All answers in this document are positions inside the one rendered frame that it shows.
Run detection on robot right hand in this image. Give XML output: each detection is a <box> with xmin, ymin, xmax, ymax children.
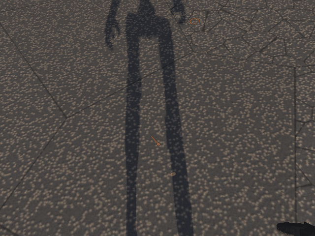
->
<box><xmin>277</xmin><ymin>222</ymin><xmax>315</xmax><ymax>236</ymax></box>

